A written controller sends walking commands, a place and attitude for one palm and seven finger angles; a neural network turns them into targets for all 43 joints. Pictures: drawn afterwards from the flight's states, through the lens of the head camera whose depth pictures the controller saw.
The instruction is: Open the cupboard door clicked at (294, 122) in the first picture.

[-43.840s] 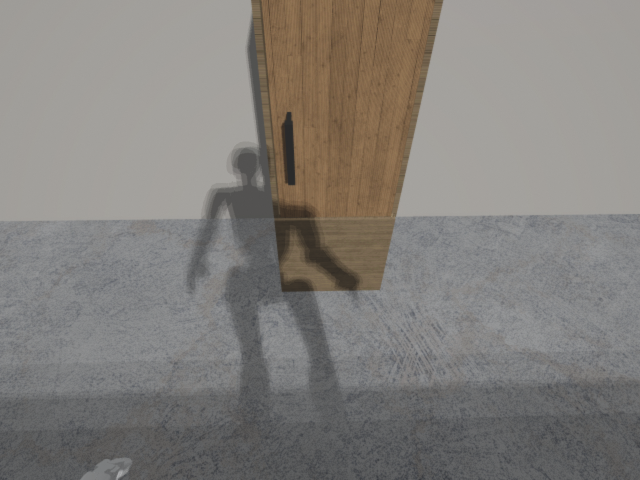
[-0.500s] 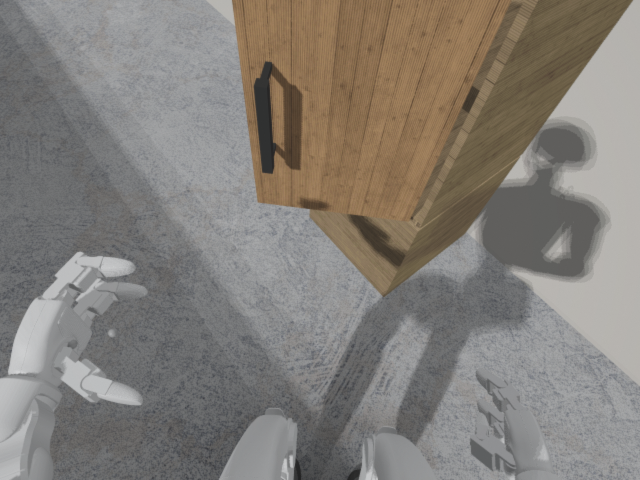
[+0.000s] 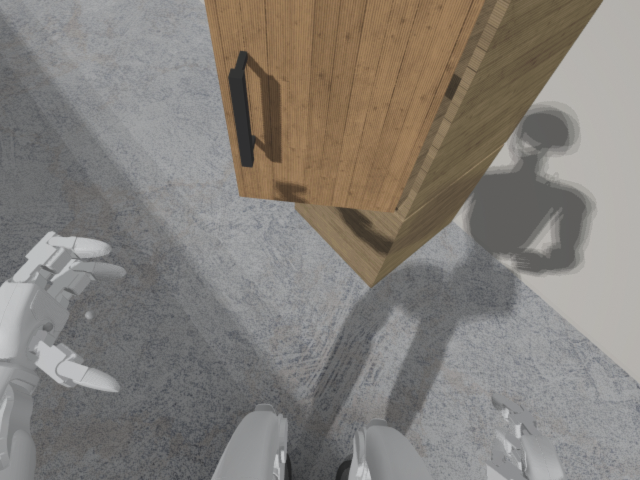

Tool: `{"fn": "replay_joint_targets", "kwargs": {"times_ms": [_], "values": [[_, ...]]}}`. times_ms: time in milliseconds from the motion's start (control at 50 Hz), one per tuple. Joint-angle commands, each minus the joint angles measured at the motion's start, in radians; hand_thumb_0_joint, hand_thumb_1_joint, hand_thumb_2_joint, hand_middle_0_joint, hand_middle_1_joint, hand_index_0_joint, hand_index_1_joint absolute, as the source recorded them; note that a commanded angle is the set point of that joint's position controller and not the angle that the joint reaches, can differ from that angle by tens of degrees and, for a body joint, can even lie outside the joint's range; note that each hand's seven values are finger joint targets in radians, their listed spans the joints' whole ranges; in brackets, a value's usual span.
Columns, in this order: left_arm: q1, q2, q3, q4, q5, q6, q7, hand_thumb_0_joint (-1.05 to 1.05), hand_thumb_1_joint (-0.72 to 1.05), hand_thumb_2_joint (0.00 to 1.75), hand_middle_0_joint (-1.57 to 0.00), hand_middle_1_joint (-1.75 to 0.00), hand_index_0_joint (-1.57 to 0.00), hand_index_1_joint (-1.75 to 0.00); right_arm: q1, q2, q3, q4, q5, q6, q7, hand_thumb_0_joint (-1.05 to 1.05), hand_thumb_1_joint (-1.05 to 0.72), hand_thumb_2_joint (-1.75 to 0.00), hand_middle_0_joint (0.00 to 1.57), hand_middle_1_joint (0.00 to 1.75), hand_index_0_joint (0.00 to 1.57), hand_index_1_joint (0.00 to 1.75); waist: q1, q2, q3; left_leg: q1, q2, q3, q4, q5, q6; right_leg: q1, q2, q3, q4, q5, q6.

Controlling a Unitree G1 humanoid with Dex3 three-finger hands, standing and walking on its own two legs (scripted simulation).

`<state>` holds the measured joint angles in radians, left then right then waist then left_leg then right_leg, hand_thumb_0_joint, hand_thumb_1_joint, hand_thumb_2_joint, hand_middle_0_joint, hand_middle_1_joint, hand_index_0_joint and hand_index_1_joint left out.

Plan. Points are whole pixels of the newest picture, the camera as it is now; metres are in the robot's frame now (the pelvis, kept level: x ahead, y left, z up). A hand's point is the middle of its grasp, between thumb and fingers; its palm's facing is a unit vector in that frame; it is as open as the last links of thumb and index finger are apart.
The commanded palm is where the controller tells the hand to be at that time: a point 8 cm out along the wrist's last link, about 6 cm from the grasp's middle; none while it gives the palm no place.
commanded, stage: raise the hand with hooked fingers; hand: left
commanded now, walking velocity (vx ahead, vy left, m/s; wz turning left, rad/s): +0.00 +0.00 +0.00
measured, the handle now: (245, 114) +0.62 +0.16 +0.02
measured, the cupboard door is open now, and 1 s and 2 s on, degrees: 45 45 45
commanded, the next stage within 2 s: move the hooked fingers beside the handle in 0.20 s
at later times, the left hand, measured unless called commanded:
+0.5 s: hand (112, 292) +0.31 +0.26 +0.03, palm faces -0.02 -1.00 -0.04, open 14.0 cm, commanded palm +0.30 +0.30 +0.03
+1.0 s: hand (157, 223) +0.40 +0.23 +0.03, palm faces -0.03 -1.00 -0.03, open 14.0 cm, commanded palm +0.39 +0.28 +0.03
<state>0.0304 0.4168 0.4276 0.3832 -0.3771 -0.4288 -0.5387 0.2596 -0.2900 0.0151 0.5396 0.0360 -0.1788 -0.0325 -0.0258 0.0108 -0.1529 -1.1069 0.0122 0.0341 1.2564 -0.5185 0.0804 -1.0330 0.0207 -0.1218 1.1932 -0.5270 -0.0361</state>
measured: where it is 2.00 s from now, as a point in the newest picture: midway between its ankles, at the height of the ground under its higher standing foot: outside the picture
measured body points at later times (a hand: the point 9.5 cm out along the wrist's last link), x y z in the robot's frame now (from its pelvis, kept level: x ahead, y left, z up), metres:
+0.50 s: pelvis +0.00 -0.01 -0.01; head +0.12 +0.01 +0.43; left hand +0.31 +0.31 +0.03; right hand +0.18 -0.26 -0.09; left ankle +0.04 +0.07 -0.63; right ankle +0.02 -0.11 -0.63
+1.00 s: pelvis +0.01 +0.00 +0.00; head +0.13 +0.02 +0.43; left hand +0.40 +0.29 +0.04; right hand +0.11 -0.27 -0.11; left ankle +0.04 +0.07 -0.63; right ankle +0.02 -0.11 -0.63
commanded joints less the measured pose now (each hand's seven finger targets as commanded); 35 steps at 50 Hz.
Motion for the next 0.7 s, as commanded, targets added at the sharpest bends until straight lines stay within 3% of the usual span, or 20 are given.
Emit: {"fn": "replay_joint_targets", "kwargs": {"times_ms": [0,60,140,200,260,300,340,440,500,580,620,680], "values": [[-0.103,0.234,0.099,-0.167,-0.041,-0.072,0.013,0.0,-0.5,0.3,-0.3,-1.2,-0.3,-1.2,0.001,-0.165,-0.064,-0.126,0.006,-0.048,-0.015,0.0,-0.9,-0.9,0.2,0.3,0.2,0.3,0.021,0.104,-0.323,0.311,0.004,-0.131,-0.197,0.237,-0.068,0.114,0.02,0.077,-0.142,0.122,-0.005],[-0.099,0.227,0.072,-0.176,-0.031,-0.057,-0.007,0.0,-0.5,0.3,-0.3,-1.2,-0.3,-1.2,0.005,-0.165,-0.065,-0.126,0.009,-0.049,-0.016,0.0,-0.9,-0.9,0.2,0.3,0.2,0.3,0.016,0.123,-0.342,0.327,0.007,-0.126,-0.189,0.258,-0.062,0.114,0.02,0.085,-0.146,0.142,-0.003],[-0.109,0.24,0.084,-0.183,-0.042,-0.046,-0.013,0.0,-0.5,0.3,-0.3,-1.2,-0.3,-1.2,0.005,-0.163,-0.063,-0.123,0.01,-0.048,-0.019,0.0,-0.9,-0.9,0.2,0.3,0.2,0.3,0.007,0.081,-0.324,0.285,0.004,-0.116,-0.167,0.251,-0.049,0.143,0.023,0.099,-0.156,0.152,-0.002],[-0.114,0.247,0.112,-0.184,-0.052,-0.056,-0.002,0.0,-0.5,0.3,-0.3,-1.2,-0.3,-1.2,-0.003,-0.154,-0.061,-0.122,0.007,-0.048,-0.02,0.0,-0.9,-0.9,0.2,0.3,0.2,0.3,0.016,0.069,-0.337,0.258,0.002,-0.104,-0.151,0.26,-0.048,0.172,0.019,0.109,-0.15,0.169,0.003],[-0.121,0.244,0.106,-0.183,-0.048,-0.065,0.001,0.0,-0.5,0.3,-0.3,-1.2,-0.3,-1.2,-0.005,-0.151,-0.057,-0.121,0.006,-0.047,-0.02,0.0,-0.9,-0.9,0.2,0.3,0.2,0.3,0.02,0.099,-0.346,0.267,0.003,-0.098,-0.143,0.276,-0.049,0.169,0.021,0.112,-0.14,0.186,0.0],[-0.157,0.236,0.093,-0.14,-0.042,-0.056,0.001,0.0,-0.5,0.3,-0.3,-1.2,-0.3,-1.2,-0.004,-0.153,-0.055,-0.113,0.007,-0.041,-0.022,0.0,-0.9,-0.9,0.2,0.3,0.2,0.3,0.0,0.061,-0.311,0.222,0.003,-0.094,-0.13,0.239,-0.044,0.163,0.019,0.125,-0.151,0.16,0.006],[-0.249,0.252,0.09,-0.109,-0.037,-0.052,-0.009,0.0,-0.5,0.3,-0.3,-1.2,-0.3,-1.2,0.003,-0.157,-0.051,-0.099,0.006,-0.04,-0.028,0.0,-0.9,-0.9,0.2,0.3,0.2,0.3,-0.016,0.064,-0.29,0.187,0.006,-0.096,-0.11,0.221,-0.041,0.145,0.019,0.134,-0.142,0.143,0.002],[-0.336,0.226,0.031,-0.141,-0.024,-0.041,-0.023,0.0,-0.5,0.3,-0.3,-1.2,-0.3,-1.2,0.009,-0.165,-0.055,-0.101,0.009,-0.046,-0.031,0.0,-0.9,-0.9,0.2,0.3,0.2,0.3,-0.011,0.141,-0.382,0.305,0.01,-0.113,-0.127,0.29,-0.048,0.108,0.02,0.108,-0.122,0.195,-0.003],[-0.348,0.264,0.062,-0.119,-0.009,-0.028,-0.004,0.0,-0.5,0.3,-0.3,-1.2,-0.3,-1.2,0.017,-0.169,-0.058,-0.088,0.007,-0.036,-0.028,0.0,-0.9,-0.9,0.2,0.3,0.2,0.3,0.0,0.123,-0.413,0.336,0.013,-0.118,-0.135,0.333,-0.052,0.117,0.017,0.099,-0.12,0.225,0.0],[-0.407,0.291,0.094,-0.028,0.017,-0.009,0.043,0.0,-0.5,0.3,-0.3,-1.2,-0.3,-1.2,0.023,-0.165,-0.054,-0.079,0.006,-0.011,-0.025,0.0,-0.9,-0.9,0.2,0.3,0.2,0.3,-0.004,0.072,-0.384,0.271,0.012,-0.107,-0.132,0.301,-0.048,0.128,0.019,0.102,-0.119,0.217,0.005],[-0.453,0.279,0.08,-0.004,0.029,-0.006,0.065,0.0,-0.5,0.3,-0.3,-1.2,-0.3,-1.2,0.023,-0.163,-0.052,-0.077,0.005,-0.001,-0.022,0.0,-0.9,-0.9,0.2,0.3,0.2,0.3,-0.005,0.101,-0.361,0.27,0.012,-0.109,-0.145,0.261,-0.052,0.105,0.017,0.098,-0.124,0.174,0.003],[-0.506,0.257,0.046,-0.001,0.05,-0.015,0.084,0.0,-0.5,0.3,-0.3,-1.2,-0.3,-1.2,0.037,-0.168,-0.054,-0.08,0.004,0.01,-0.018,0.0,-0.9,-0.9,0.2,0.3,0.2,0.3,-0.012,0.122,-0.403,0.33,0.016,-0.122,-0.161,0.293,-0.059,0.086,0.018,0.086,-0.119,0.185,0.001]]}}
